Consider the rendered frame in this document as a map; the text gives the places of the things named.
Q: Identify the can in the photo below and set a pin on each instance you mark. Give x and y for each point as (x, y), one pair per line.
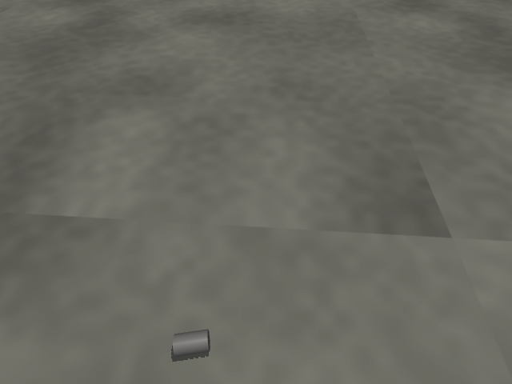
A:
(193, 342)

